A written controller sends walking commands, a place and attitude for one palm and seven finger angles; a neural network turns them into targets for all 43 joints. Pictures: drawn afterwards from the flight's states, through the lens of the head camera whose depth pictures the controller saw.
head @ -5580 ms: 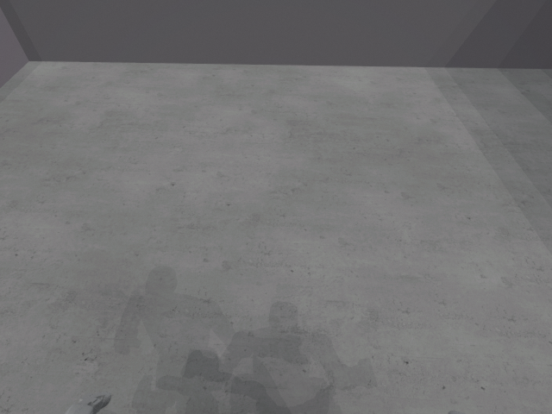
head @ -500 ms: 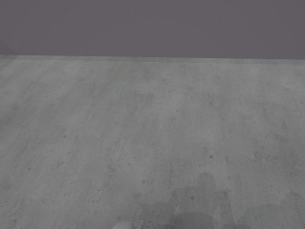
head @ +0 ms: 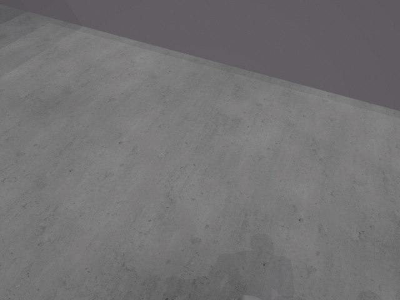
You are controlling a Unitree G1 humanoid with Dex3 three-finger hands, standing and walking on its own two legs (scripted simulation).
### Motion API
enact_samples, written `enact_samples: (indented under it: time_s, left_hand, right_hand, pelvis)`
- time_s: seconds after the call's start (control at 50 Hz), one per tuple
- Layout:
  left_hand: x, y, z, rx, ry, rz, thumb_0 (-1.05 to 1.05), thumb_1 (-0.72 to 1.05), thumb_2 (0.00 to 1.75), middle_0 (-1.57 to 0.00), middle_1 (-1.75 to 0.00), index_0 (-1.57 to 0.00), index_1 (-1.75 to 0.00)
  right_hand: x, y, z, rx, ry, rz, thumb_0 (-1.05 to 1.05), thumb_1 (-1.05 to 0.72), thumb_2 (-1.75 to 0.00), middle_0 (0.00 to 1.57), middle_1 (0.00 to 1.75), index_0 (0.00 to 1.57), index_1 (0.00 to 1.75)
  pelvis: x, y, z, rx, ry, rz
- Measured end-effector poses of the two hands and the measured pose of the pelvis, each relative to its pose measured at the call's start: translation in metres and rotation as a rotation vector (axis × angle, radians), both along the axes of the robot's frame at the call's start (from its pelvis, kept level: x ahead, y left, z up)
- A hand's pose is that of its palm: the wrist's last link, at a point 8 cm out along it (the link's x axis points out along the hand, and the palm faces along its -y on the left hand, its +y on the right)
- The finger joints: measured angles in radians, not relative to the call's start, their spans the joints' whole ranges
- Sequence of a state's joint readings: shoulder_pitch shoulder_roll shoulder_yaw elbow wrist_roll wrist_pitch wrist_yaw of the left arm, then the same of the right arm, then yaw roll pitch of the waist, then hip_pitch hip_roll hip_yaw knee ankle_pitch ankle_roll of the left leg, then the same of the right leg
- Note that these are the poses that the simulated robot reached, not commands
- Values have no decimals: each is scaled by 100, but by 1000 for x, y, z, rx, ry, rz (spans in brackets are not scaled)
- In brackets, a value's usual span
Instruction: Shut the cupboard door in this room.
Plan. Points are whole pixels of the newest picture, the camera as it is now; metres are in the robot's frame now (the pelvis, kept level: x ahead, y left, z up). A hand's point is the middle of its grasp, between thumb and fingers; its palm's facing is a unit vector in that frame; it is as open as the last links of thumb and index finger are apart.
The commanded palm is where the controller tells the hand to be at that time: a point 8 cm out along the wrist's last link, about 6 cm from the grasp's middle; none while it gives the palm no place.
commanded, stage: turn or walk to find it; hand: left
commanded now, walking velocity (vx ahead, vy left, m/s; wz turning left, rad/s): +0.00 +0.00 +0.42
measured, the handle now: out of the picture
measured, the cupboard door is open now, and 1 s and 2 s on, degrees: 89 89 89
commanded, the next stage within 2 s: none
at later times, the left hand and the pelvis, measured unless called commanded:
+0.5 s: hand out of the picture +0.01 +0.15 -0.15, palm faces +0.23 -0.94 -0.25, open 7.4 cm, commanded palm none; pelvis -0.03 -0.05 +0.00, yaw +13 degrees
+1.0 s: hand out of the picture -0.11 +0.23 -0.17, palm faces +0.45 -0.86 -0.24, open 7.4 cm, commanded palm none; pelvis -0.08 +0.00 +0.00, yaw +24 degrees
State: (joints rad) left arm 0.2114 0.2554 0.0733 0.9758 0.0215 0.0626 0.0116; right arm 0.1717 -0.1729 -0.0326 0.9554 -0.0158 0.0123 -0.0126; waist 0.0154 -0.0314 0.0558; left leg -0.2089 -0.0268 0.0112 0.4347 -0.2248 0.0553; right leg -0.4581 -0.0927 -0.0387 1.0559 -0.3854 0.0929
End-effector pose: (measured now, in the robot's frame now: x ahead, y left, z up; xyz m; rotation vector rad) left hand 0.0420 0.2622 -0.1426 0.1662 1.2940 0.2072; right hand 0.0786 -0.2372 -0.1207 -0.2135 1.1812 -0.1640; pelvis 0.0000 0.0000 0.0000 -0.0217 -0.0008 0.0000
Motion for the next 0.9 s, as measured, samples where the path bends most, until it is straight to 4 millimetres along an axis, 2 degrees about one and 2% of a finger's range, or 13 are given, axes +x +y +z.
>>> enact_samples:
  time_s: [0.12, 0.2, 0.26, 0.38, 0.5, 0.56, 0.62, 0.72, 0.76, 0.82, 0.9]
  left_hand:
    - [19, -12, 9, 18, -73, 0, 1, 91, 89, -20, -29, -19, -30]
    - [30, -29, 16, 31, -133, -5, 1, 91, 89, -20, -29, -19, -30]
    - [29, -44, 19, 52, -181, -1, 1, 91, 89, -20, -29, -20, -30]
    - [-5, -63, 29, 57, -180, 65, 1, 91, 89, -20, -29, -20, -30]
    - [-48, -68, 22, 37, -128, 149, 1, 91, 89, -21, -30, -20, -30]
    - [-73, -65, 15, 22, -95, 195, 1, 91, 89, -21, -30, -20, -30]
    - [-101, -58, 5, 5, -56, 243, 1, 91, 89, -21, -30, -20, -30]
    - [-153, -34, -20, -24, 12, 332, 1, 91, 89, -21, -30, -20, -30]
    - [-171, -24, -25, -27, 49, 354, 1, 91, 89, -21, -30, -20, -30]
    - [-184, -13, -20, -27, 82, 374, 1, 91, 89, -20, -29, -20, -30]
    - [-185, -1, -7, -14, 34, 396, 1, 91, 89, -20, -29, -19, -30]
  right_hand:
    - [-18, -5, -11, 29, 39, 0, 0, -91, -89, 21, 30, 21, 30]
    - [-36, -20, -24, 48, 85, -2, 0, -91, -89, 21, 30, 21, 30]
    - [-46, -36, -38, 66, 113, 0, 0, -91, -89, 20, 30, 21, 30]
    - [-51, -58, -37, 61, 161, 45, 0, -91, -89, 20, 29, 20, 30]
    - [-47, -65, -30, 29, 188, 106, 0, -91, -90, 20, 29, 20, 30]
    - [-39, -59, -27, 8, 197, 149, 0, -91, -90, 20, 29, 20, 30]
    - [-25, -44, -23, -11, 181, 202, 0, -91, -90, 20, 29, 20, 30]
    - [6, -4, -19, -41, 80, 299, 0, -91, -90, 20, 29, 20, 30]
    - [13, 13, -13, -36, 37, 326, 0, -91, -90, 20, 29, 20, 30]
    - [18, 33, -3, -30, -7, 353, 0, -91, -90, 20, 29, 20, 30]
    - [17, 50, 3, -17, -15, 391, 0, -91, -89, 20, 29, 20, 30]
  pelvis:
    - [-6, -8, -2, 14, 0, 43]
    - [-12, -22, -5, 25, 1, 75]
    - [-16, -35, -12, 34, -2, 99]
    - [-24, -48, -6, 46, -20, 169]
    - [-31, -49, -3, 42, -23, 235]
    - [-35, -44, -4, 40, -20, 264]
    - [-41, -36, -6, 35, -15, 292]
    - [-55, -13, -19, 21, -14, 340]
    - [-59, -8, -18, 27, -17, 335]
    - [-64, -1, -11, 8, -19, 353]
    - [-71, 4, -2, -5, -15, 385]
